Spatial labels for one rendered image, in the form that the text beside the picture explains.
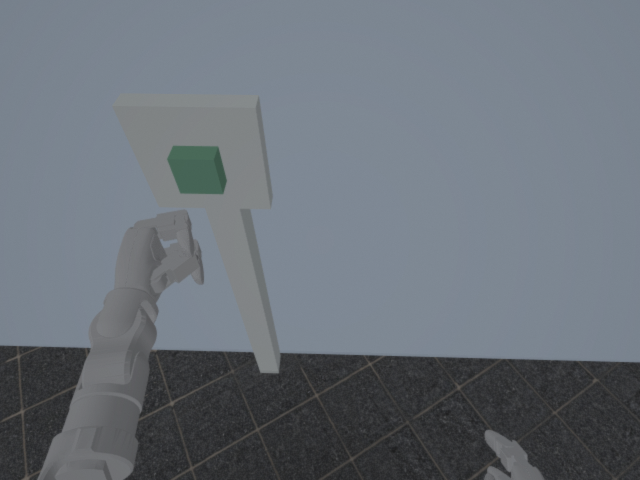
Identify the left robot forearm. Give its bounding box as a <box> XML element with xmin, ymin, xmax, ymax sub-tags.
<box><xmin>37</xmin><ymin>288</ymin><xmax>159</xmax><ymax>480</ymax></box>

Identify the panel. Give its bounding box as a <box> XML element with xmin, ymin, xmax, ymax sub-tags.
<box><xmin>112</xmin><ymin>93</ymin><xmax>281</xmax><ymax>373</ymax></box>

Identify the left robot hand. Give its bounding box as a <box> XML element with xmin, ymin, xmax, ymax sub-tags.
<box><xmin>114</xmin><ymin>209</ymin><xmax>204</xmax><ymax>303</ymax></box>

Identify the right robot hand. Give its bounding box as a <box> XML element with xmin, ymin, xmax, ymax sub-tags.
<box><xmin>484</xmin><ymin>430</ymin><xmax>545</xmax><ymax>480</ymax></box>

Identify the button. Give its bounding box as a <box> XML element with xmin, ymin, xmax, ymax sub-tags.
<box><xmin>167</xmin><ymin>146</ymin><xmax>227</xmax><ymax>194</ymax></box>

